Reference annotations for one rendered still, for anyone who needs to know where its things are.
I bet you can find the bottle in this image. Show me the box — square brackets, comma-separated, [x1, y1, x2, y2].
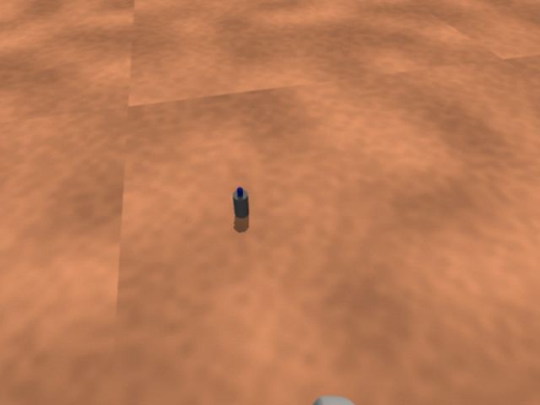
[233, 187, 249, 219]

